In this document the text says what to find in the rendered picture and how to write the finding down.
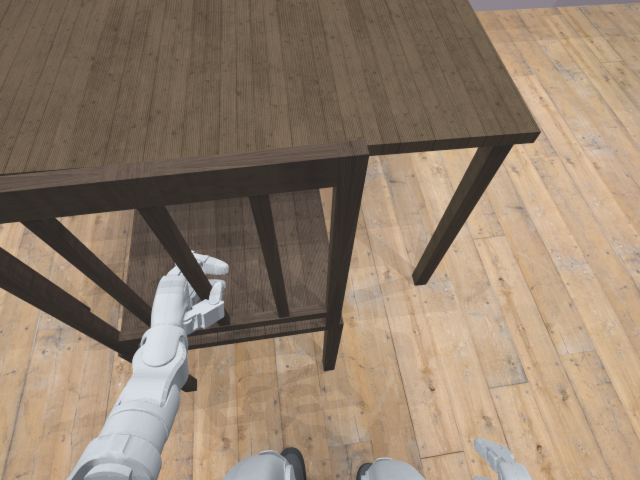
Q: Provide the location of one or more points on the left robot thigh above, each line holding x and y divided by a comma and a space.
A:
261, 467

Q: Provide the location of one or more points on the right robot thigh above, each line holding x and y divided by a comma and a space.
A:
392, 470

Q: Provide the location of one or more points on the robot left forearm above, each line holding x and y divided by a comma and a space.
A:
130, 444

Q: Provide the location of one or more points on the chair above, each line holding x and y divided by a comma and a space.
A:
258, 211

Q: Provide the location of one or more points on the robot left hand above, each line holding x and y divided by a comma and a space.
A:
175, 296

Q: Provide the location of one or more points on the robot thigh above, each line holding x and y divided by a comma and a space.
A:
392, 470
261, 467

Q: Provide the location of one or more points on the robot right hand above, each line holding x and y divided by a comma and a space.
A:
501, 460

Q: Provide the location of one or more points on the table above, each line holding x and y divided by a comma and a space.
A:
86, 83

